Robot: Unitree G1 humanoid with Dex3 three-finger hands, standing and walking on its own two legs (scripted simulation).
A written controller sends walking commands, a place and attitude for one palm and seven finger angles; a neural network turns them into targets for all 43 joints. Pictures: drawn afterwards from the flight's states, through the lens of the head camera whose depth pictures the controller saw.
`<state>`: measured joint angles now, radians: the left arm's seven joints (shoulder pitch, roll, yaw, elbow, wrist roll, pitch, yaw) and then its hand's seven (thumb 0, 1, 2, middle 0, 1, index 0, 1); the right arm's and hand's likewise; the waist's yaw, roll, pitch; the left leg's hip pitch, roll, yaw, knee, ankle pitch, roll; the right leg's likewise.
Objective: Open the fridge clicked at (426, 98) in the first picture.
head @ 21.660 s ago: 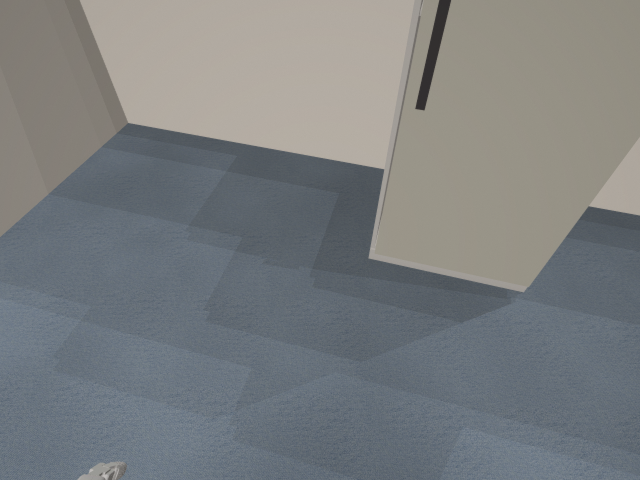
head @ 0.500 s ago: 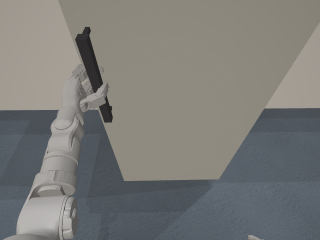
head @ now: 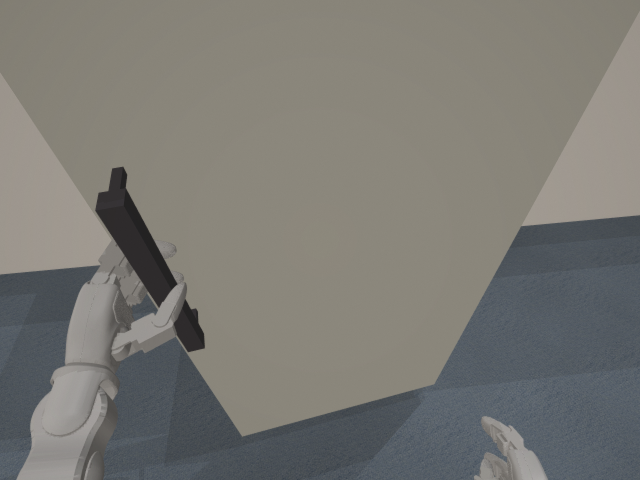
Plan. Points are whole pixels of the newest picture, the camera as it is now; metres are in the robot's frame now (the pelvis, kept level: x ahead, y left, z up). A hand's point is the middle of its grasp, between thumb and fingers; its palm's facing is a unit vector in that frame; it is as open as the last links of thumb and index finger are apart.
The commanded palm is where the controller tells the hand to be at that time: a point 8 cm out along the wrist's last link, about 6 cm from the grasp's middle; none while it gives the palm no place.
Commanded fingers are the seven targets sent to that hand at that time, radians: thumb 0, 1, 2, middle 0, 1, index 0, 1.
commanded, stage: walk backward, drawing the door open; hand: left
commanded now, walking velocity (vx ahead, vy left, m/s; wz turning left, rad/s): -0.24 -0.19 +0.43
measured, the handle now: (164, 274) +0.32 +0.21 +0.11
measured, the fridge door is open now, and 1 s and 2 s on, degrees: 8 31 81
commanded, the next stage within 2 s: stop walking and hold the door back in 1.76 s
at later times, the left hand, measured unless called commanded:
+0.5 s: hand (192, 369) +0.21 +0.14 +0.11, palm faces +0.40 -0.88 -0.24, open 6.7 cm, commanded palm +0.16 +0.18 +0.11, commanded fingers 0.00 0.90 0.90 -0.45 -1.40 -0.45 -1.40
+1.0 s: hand out of the picture +0.11 +0.05 +0.11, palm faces +0.73 -0.63 -0.27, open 6.6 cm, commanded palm +0.05 +0.06 +0.11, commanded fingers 0.00 0.90 0.90 -0.45 -1.40 -0.45 -1.40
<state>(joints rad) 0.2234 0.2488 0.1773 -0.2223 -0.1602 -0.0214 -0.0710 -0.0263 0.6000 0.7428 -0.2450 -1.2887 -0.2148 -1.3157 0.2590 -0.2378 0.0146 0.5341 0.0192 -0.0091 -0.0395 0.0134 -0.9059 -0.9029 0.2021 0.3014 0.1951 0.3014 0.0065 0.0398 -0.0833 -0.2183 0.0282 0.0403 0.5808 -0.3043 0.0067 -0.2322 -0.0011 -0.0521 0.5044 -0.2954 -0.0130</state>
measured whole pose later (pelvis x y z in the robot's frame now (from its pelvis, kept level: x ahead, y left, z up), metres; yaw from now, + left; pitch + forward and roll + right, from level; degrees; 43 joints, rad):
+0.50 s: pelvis +0.02 -0.06 -0.01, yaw +15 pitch -2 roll +3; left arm 0.37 0.15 0.05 -0.40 -0.02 -0.04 0.08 -0.05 0.61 0.79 -0.35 -1.34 -0.27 -1.34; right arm 0.18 -0.19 0.02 0.59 -0.02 -0.01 -0.10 0.01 -0.91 -0.90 0.20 0.30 0.20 0.30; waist -0.01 0.04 0.06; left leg -0.44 0.02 0.16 0.83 -0.33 -0.01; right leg -0.23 0.04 -0.28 0.52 -0.28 -0.14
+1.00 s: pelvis +0.03 -0.24 -0.02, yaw +39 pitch +0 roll +2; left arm 0.33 0.24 0.12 -0.40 -0.02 -0.10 0.08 -0.05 0.61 0.82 -0.43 -1.37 -0.26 -1.36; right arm 0.19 -0.18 -0.03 0.63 -0.05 -0.13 -0.13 0.01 -0.90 -0.90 0.20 0.30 0.20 0.30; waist -0.03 -0.01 0.07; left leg -0.30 0.03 0.06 0.60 -0.29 -0.01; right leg -0.46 0.00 -0.10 0.97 -0.46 0.01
